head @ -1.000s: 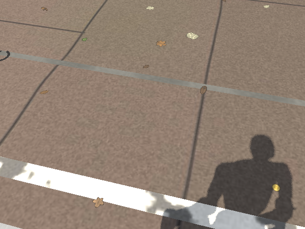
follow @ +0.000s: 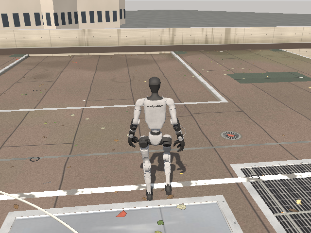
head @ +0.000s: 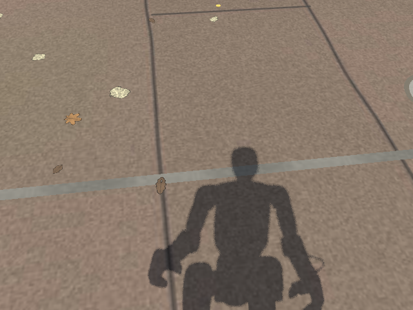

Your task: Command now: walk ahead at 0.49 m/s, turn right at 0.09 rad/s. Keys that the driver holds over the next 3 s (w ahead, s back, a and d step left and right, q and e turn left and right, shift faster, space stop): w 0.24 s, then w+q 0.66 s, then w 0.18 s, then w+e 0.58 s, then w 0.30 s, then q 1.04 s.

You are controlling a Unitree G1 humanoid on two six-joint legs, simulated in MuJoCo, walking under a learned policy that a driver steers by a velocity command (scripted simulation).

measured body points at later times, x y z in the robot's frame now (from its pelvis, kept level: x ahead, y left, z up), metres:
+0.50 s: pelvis +0.28 -0.05 +0.00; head +0.30 -0.06 +0.45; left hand +0.32 +0.21 -0.13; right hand +0.33 -0.30 -0.15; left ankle +0.25 +0.09 -0.66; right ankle +0.29 -0.11 -0.74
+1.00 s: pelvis +0.53 +0.05 -0.01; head +0.55 +0.07 +0.44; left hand +0.51 +0.31 -0.14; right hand +0.70 -0.18 -0.14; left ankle +0.54 +0.09 -0.74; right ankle +0.53 -0.11 -0.65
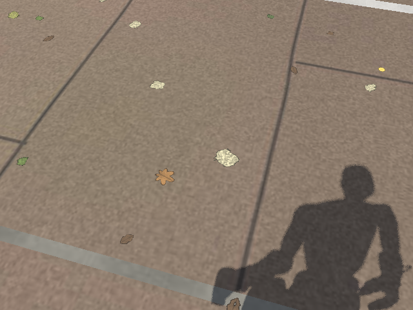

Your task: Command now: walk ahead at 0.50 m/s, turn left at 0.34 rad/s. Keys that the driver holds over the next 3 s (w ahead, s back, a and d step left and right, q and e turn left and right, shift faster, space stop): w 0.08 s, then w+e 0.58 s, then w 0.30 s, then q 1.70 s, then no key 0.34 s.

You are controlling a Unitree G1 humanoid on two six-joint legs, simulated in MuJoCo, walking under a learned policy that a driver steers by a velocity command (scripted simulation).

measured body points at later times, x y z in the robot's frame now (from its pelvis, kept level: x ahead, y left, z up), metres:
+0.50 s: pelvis +0.28 -0.06 -0.01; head +0.31 -0.06 +0.44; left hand +0.42 +0.19 -0.14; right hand +0.27 -0.31 -0.15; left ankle +0.13 +0.05 -0.63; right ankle +0.34 -0.11 -0.74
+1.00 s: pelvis +0.57 -0.07 -0.01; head +0.60 -0.07 +0.44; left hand +0.62 +0.20 -0.15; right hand +0.68 -0.35 -0.10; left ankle +0.68 -0.01 -0.74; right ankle +0.37 -0.11 -0.68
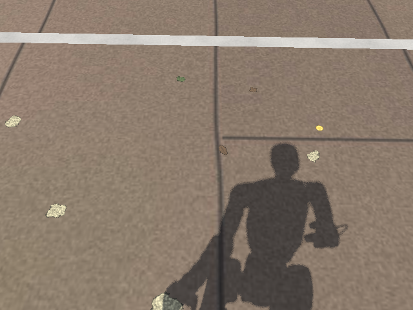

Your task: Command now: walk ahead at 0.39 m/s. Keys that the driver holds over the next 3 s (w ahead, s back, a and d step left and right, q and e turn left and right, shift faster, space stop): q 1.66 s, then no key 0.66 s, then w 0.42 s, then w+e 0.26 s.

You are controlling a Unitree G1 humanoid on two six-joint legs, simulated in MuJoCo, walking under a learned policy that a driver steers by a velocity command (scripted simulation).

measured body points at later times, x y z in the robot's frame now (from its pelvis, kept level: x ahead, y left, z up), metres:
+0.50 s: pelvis +0.13 -0.01 +0.01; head +0.16 -0.02 +0.46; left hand +0.23 +0.27 -0.09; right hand +0.24 -0.28 -0.13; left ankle +0.08 +0.08 -0.70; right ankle +0.20 -0.09 -0.73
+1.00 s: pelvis +0.10 +0.01 +0.01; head +0.11 +0.05 +0.46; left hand +0.04 +0.30 -0.12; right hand +0.36 -0.16 -0.08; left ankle +0.06 +0.08 -0.73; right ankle +0.19 -0.10 -0.68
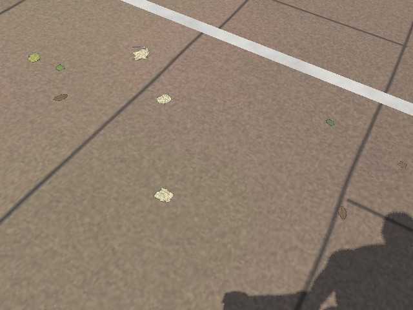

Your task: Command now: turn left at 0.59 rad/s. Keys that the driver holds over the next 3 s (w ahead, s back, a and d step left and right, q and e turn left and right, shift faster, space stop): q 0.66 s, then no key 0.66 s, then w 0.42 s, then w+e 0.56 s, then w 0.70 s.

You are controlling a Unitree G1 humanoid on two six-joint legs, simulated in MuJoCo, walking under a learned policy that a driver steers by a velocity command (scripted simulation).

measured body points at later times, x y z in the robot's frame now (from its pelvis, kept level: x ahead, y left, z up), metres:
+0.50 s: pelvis +0.00 -0.02 +0.00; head +0.03 -0.03 +0.45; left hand +0.07 +0.28 -0.09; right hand +0.17 -0.28 -0.13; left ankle -0.01 +0.08 -0.73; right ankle +0.03 -0.12 -0.74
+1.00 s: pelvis -0.03 -0.01 +0.00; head -0.02 +0.02 +0.45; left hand -0.09 +0.27 -0.13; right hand +0.22 -0.17 -0.10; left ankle -0.08 +0.07 -0.74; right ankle +0.03 -0.12 -0.72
